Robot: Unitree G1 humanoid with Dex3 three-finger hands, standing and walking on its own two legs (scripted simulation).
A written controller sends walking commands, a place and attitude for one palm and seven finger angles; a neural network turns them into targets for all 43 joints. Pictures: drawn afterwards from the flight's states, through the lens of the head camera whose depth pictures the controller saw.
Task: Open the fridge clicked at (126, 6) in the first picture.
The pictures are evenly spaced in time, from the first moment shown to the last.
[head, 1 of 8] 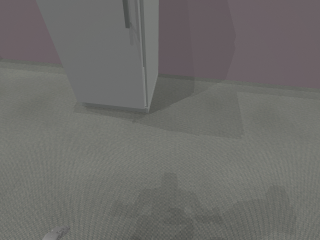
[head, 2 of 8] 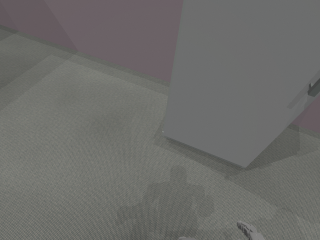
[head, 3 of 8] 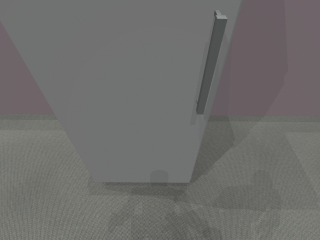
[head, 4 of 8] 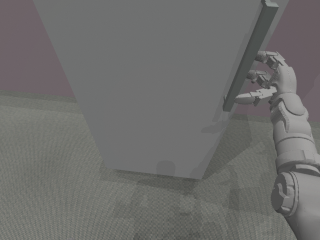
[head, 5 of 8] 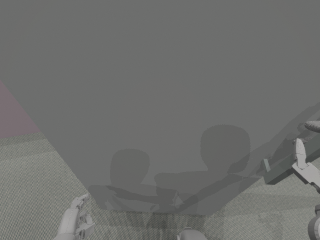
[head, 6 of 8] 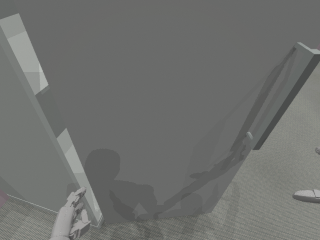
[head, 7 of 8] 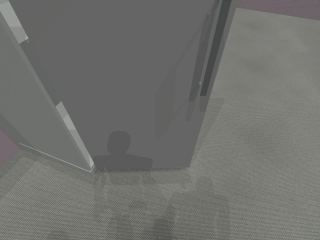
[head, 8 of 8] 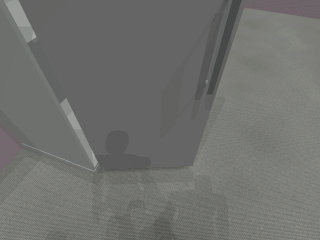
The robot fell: no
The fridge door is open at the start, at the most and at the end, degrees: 0 73 67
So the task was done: yes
